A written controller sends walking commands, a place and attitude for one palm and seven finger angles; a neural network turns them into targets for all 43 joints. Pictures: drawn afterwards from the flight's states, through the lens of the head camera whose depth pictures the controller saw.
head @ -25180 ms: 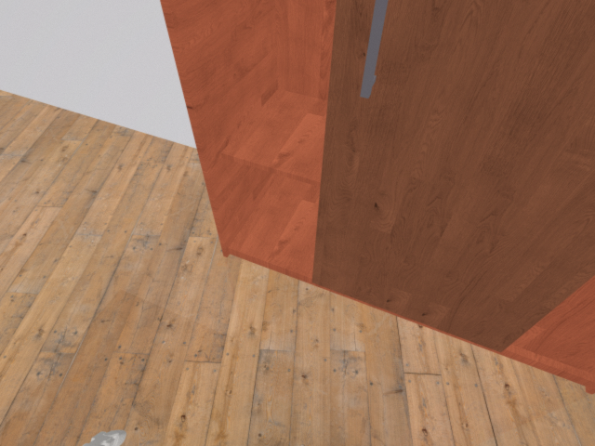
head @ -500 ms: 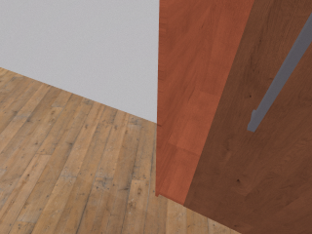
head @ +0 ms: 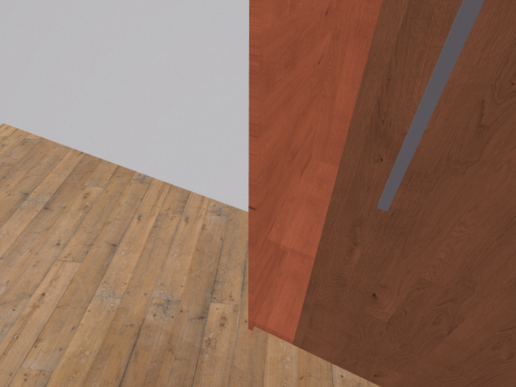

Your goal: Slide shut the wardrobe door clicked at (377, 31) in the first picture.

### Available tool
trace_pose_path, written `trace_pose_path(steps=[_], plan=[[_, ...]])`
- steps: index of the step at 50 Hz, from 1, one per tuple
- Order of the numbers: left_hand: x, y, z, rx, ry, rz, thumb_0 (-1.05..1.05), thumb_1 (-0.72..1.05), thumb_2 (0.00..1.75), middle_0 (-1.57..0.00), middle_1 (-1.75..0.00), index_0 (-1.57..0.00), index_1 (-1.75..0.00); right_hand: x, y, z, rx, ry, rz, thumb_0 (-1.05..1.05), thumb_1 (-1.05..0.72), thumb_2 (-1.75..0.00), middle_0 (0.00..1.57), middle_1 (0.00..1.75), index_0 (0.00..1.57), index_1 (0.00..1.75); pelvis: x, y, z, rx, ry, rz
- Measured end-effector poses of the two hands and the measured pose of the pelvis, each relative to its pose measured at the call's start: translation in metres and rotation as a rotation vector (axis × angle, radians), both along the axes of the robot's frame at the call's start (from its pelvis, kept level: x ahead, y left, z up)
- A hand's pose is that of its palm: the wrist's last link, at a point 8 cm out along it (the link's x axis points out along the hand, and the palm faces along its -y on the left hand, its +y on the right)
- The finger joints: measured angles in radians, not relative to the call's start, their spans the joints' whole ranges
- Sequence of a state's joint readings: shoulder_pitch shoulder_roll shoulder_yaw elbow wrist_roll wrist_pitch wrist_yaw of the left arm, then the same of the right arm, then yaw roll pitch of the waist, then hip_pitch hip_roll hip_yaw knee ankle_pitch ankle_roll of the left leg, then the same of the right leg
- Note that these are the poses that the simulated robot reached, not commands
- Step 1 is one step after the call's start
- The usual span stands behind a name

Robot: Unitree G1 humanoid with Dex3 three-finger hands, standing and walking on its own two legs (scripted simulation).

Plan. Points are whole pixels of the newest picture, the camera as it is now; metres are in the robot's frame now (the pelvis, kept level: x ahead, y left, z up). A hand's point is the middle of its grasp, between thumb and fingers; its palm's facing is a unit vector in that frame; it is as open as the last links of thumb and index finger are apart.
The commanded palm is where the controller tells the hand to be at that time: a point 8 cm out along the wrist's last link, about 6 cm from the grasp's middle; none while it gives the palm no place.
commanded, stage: relax the arm and regain balance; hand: right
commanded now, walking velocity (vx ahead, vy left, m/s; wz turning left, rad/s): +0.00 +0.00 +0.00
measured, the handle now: (420, 117) +0.40 -0.19 +0.27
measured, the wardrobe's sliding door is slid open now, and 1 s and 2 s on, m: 0.16 0.16 0.16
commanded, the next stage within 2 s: step back with the hand held close in 0.14 s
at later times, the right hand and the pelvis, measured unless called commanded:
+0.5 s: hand out of the picture +0.15 -0.23 +0.36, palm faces +0.74 +0.60 -0.31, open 9.3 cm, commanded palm +0.10 -0.27 +0.18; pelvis -0.01 +0.02 -0.01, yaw -5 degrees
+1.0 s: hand out of the picture +0.11 -0.31 +0.19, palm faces +0.64 +0.67 -0.38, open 7.4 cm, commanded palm +0.04 -0.31 +0.18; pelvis -0.05 -0.01 -0.01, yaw -9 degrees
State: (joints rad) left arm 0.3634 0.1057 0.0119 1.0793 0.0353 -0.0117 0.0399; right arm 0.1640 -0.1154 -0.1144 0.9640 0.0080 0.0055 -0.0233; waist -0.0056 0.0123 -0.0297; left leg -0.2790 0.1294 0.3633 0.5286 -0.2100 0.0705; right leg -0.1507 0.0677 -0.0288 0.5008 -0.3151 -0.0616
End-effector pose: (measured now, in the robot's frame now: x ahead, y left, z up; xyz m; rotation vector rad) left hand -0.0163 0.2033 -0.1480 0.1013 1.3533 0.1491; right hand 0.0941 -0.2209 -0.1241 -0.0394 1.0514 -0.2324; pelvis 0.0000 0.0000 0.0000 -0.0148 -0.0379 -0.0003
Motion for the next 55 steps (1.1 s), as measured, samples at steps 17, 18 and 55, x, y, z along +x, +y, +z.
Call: trace_pose_path(steps=[17, 18, 55], plan=[[-0.002, 0.015, 0.008, 0.025, -0.127, -0.014, 0.04, 0.94, 0.9, -0.2, -0.3, -0.21, -0.3, 0.029, -0.039, 0.096, -0.11, -0.225, -0.092, 0.15, 0.26, -0.39, 0.17, 0.3, 0.17, 0.3, -0.013, 0.007, -0.008, 0.0, 0.004, 0.013], [0.005, 0.026, 0.013, 0.051, -0.174, -0.028, 0.05, 0.95, 0.9, -0.2, -0.3, -0.21, -0.3, 0.046, -0.056, 0.151, -0.233, -0.417, -0.049, 0.13, 0.13, -0.45, 0.17, 0.31, 0.17, 0.3, -0.014, 0.011, -0.011, 0.003, 0.002, 0.001], [0.165, -0.05, 0.082, 0.016, -0.7, -0.276, 0.02, 0.9, 0.9, -0.21, -0.3, -0.21, -0.3, -0.016, -0.1, 0.319, -0.725, -1.276, 0.108, 0.02, -0.9, -0.9, 0.2, 0.3, 0.2, 0.3, -0.063, -0.024, -0.006, 0.032, 0.066, -0.123]])
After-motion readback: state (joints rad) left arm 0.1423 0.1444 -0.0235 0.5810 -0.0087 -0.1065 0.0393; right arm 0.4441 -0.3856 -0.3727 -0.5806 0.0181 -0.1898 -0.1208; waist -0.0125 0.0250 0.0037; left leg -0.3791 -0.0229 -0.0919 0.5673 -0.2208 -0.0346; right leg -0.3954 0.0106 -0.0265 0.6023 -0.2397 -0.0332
